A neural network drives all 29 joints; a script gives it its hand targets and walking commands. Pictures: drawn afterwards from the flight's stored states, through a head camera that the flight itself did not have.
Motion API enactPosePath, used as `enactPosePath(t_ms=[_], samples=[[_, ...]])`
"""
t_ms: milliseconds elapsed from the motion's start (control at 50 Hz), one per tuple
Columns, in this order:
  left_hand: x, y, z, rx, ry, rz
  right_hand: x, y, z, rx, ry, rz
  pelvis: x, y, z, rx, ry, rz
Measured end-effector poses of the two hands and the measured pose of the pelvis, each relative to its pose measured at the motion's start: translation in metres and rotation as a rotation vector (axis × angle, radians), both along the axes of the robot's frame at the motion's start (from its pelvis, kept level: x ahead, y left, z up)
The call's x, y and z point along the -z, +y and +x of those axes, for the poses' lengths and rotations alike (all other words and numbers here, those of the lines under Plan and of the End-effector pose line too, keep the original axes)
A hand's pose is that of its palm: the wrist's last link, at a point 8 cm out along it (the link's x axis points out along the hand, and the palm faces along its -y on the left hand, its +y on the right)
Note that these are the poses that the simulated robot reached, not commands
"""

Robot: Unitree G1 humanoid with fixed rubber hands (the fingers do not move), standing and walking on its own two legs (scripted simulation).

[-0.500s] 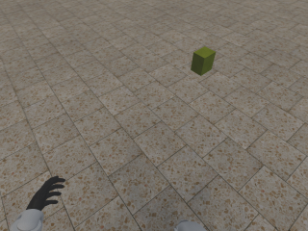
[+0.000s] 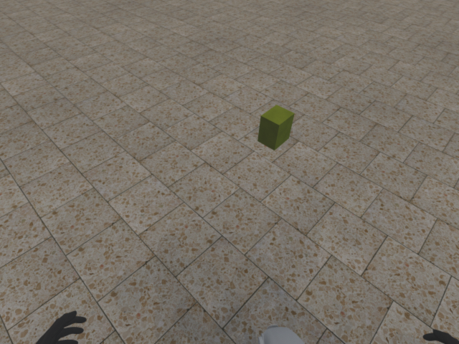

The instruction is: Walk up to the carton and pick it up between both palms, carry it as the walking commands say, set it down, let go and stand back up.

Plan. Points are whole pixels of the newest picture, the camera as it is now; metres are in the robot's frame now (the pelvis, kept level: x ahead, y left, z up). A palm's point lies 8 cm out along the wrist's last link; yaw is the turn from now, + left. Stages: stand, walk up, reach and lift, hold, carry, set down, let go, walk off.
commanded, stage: walk up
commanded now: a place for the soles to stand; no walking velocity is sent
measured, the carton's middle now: (275, 127) +1.52 -0.37 -0.66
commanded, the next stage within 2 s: none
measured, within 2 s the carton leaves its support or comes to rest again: neither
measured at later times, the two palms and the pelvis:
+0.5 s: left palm (103, 236) +0.36 +0.27 -0.04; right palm (396, 210) +0.41 -0.38 -0.05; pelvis +0.28 -0.07 +0.00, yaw -1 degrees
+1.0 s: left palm (168, 122) +0.73 +0.17 -0.03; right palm (413, 171) +0.54 -0.49 -0.06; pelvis +0.52 -0.13 -0.02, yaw -4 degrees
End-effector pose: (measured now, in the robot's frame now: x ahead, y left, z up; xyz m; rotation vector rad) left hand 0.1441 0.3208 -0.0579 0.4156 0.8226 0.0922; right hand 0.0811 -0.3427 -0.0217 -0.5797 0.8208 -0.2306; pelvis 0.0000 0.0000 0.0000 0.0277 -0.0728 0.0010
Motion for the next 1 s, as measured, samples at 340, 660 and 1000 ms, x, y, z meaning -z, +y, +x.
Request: enactPosePath(t_ms=[340,660,1000], samples=[[-0.027,-0.082,0.243,0.053,-0.117,0.092,0.050,-0.060,0.177,0.115,0.034,0.162,0.011,-0.066,0.195,0.064,0.006,-0.024],[0.028,-0.035,0.278,-0.121,0.148,0.064,0.010,-0.037,0.440,-0.090,-0.114,0.042,0.020,-0.055,0.364,0.016,0.002,-0.021],[-0.032,-0.146,0.585,0.149,-0.162,0.080,0.034,-0.152,0.458,0.165,0.075,0.043,0.017,-0.131,0.519,0.070,-0.009,-0.015]])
